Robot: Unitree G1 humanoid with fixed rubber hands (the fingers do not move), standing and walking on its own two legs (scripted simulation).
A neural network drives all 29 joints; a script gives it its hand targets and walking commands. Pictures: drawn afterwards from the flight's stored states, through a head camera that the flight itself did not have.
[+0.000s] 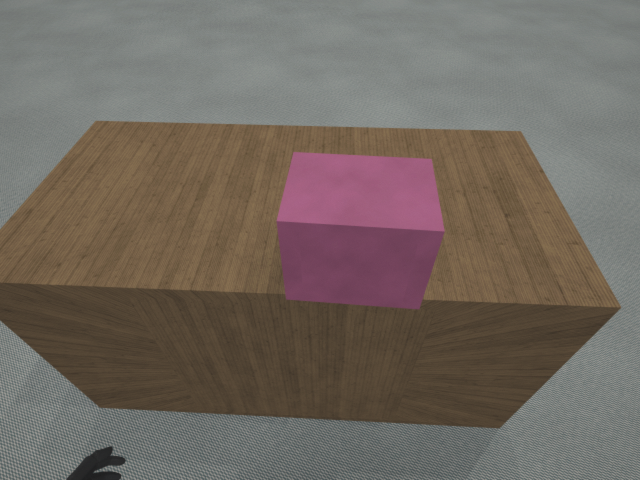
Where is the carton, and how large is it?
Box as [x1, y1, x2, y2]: [276, 152, 444, 308]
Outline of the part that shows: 293,152 276,221 286,299 419,308 444,231 431,159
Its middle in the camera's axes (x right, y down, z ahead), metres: +0.06 -0.01 +0.67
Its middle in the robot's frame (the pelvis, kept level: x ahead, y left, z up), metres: +0.51 -0.04 +0.00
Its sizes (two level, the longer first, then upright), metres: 0.236 0.173 0.195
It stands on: a pedestal, 0.64 m high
